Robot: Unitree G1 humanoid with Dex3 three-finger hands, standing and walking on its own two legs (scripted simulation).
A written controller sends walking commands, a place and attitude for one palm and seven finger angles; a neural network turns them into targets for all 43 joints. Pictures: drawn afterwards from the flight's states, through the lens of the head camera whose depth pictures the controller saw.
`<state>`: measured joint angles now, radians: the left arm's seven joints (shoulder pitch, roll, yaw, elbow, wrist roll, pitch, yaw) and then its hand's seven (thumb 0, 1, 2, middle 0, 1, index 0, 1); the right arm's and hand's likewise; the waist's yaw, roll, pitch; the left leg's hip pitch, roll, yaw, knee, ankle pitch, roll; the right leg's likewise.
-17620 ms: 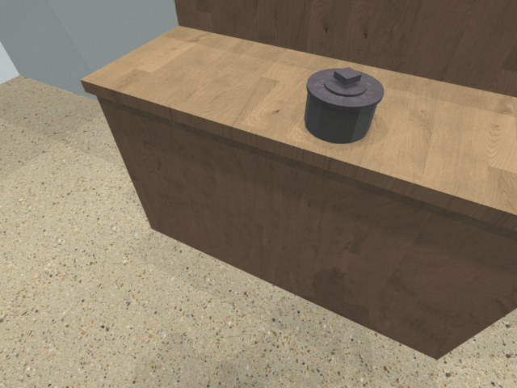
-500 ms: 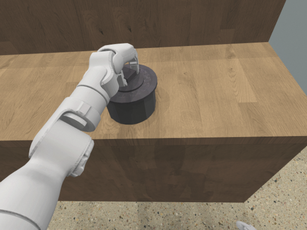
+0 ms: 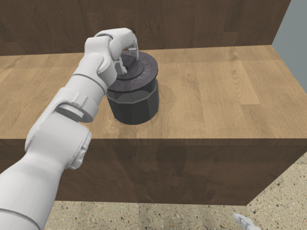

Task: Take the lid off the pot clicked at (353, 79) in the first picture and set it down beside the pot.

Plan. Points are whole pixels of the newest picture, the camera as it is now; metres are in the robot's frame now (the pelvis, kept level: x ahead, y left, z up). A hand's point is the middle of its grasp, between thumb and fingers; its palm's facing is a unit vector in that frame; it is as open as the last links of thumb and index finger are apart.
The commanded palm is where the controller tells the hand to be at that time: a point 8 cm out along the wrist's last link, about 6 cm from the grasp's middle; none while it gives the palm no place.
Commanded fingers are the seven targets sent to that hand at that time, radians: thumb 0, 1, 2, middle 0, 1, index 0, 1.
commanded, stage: lift the lid straight up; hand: left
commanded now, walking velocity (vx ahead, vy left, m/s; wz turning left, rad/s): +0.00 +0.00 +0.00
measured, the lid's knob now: (125, 61) +0.50 +0.06 +0.19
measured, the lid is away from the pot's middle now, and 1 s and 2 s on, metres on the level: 0.01 0.01 0.09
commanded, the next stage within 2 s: move the lid sideways beside the pot in 1.22 s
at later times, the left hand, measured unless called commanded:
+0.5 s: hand (118, 45) +0.46 +0.06 +0.26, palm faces -0.18 -0.01 -0.98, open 7.8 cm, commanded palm +0.45 +0.06 +0.33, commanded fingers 0.00 0.65 1.01 -0.95 -1.06 -0.80 -1.01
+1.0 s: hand (113, 27) +0.47 +0.06 +0.30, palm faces -0.14 -0.04 -0.99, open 7.8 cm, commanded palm +0.46 +0.06 +0.37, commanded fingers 0.00 0.65 1.01 -0.95 -1.06 -0.80 -1.01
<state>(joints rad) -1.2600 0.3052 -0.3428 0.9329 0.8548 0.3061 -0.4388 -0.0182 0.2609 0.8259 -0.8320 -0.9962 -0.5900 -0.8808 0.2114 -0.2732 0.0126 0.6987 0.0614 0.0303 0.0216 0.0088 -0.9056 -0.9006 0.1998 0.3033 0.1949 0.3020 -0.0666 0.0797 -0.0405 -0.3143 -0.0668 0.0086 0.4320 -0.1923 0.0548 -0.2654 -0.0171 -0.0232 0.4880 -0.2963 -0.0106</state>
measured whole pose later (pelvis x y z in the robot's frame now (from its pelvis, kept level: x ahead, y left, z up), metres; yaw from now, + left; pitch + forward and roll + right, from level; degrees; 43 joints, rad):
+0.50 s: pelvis -0.01 +0.00 +0.00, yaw +0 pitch +4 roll +1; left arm -1.37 0.31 -0.36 0.93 0.86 0.31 -0.46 -0.02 0.26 0.83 -0.84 -1.00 -0.59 -0.88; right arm 0.22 -0.27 0.02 0.71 0.06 0.01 0.02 0.01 -0.91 -0.90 0.20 0.30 0.19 0.30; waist -0.06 0.09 -0.04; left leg -0.31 -0.07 0.01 0.42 -0.17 0.06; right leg -0.27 -0.02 -0.02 0.49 -0.29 -0.01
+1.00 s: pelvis -0.01 +0.00 +0.00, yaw +0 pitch +4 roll +1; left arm -1.50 0.34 -0.35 1.00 0.88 0.35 -0.49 -0.03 0.26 0.83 -0.85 -1.00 -0.59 -0.88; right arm 0.22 -0.28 0.03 0.71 0.06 -0.01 0.01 0.01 -0.91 -0.90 0.20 0.30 0.19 0.30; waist -0.07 0.08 -0.04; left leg -0.32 -0.07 0.01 0.42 -0.17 0.06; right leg -0.28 -0.02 -0.02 0.48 -0.28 -0.01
